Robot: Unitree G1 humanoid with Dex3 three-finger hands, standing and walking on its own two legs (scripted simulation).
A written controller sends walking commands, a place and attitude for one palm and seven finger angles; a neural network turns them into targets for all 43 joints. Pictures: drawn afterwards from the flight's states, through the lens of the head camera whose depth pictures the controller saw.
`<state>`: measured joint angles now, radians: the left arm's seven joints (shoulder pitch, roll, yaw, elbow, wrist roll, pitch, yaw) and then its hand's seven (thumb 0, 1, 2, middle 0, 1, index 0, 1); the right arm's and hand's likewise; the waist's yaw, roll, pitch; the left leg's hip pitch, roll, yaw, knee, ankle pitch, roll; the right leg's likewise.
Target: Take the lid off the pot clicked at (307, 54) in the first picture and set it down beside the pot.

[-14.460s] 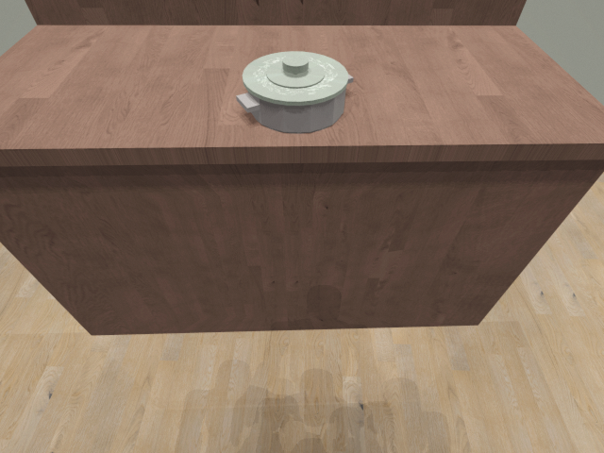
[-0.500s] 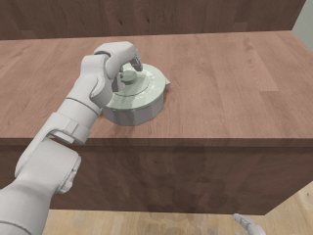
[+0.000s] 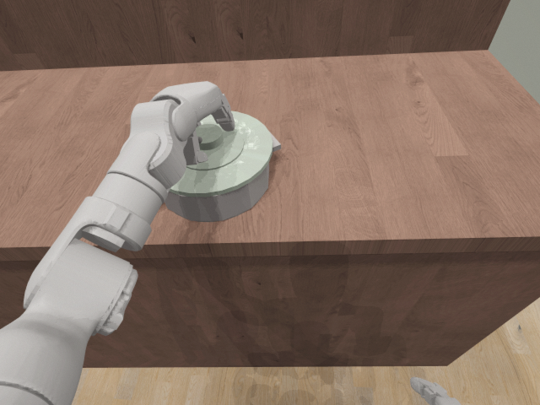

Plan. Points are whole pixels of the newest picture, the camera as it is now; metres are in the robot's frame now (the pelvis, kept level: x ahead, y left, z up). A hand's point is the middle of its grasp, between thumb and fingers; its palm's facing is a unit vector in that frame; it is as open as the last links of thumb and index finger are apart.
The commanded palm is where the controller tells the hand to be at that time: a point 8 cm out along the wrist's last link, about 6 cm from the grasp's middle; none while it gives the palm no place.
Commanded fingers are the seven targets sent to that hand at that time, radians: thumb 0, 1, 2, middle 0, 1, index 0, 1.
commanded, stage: close the fingers and squeeze the knob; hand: left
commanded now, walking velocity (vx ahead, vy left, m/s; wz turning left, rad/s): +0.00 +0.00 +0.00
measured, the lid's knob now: (207, 136) +0.48 +0.11 +0.15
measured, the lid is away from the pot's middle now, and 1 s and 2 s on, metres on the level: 0.01 0.01 0.01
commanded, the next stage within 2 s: lift the lid straight up in 1.28 s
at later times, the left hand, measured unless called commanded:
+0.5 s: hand (202, 141) +0.45 +0.11 +0.17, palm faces -0.30 -0.09 -0.95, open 8.3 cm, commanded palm +0.43 +0.12 +0.24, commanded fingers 0.00 0.16 1.04 -0.70 -0.88 -0.70 -0.88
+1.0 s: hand (198, 145) +0.44 +0.11 +0.17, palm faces -0.28 -0.09 -0.95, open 7.8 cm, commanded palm +0.42 +0.12 +0.24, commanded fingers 0.00 0.39 1.09 -0.73 -0.88 -0.79 -0.92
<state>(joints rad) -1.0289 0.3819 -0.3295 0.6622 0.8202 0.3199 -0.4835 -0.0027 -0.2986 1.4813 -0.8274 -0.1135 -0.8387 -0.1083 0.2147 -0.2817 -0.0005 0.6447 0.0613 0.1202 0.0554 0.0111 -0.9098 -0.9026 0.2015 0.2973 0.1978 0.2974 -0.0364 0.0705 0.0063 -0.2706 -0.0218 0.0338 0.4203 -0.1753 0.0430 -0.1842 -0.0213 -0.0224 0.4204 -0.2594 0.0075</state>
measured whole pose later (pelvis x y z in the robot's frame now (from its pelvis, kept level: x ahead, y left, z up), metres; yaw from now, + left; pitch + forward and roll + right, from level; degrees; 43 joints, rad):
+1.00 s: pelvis +0.00 +0.00 +0.00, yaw +0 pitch +1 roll +0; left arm -0.97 0.39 -0.35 0.56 0.81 0.34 -0.47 -0.03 0.17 1.00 -0.60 -0.82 -0.66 -0.85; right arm 0.17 -0.27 0.00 0.63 0.06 0.13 0.07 0.01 -0.91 -0.90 0.20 0.30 0.20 0.30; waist -0.02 0.08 0.01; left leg -0.27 -0.02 0.03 0.42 -0.18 0.04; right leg -0.18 -0.02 -0.03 0.42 -0.26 0.01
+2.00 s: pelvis -0.01 -0.01 +0.00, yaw +0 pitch +0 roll +0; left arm -1.05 0.41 -0.33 0.57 0.79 0.32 -0.51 0.01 0.17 0.97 -0.61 -0.79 -0.70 -0.84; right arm 0.14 -0.27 0.01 0.65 0.06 0.11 0.06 0.01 -0.91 -0.90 0.20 0.30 0.20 0.30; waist -0.01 0.09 0.01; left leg -0.24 -0.02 0.02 0.40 -0.15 0.03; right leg -0.16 -0.02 -0.03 0.41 -0.25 0.00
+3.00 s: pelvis +0.00 +0.01 +0.00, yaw +0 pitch +1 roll +0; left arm -1.27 0.45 -0.30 0.63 0.81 0.34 -0.59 0.02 0.17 0.97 -0.61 -0.79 -0.71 -0.85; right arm 0.22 -0.29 0.01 0.65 0.06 0.04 0.05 0.01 -0.91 -0.90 0.20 0.30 0.20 0.30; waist -0.03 0.08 0.01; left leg -0.24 -0.03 0.03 0.37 -0.16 0.05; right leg -0.15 -0.03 -0.02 0.38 -0.24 0.01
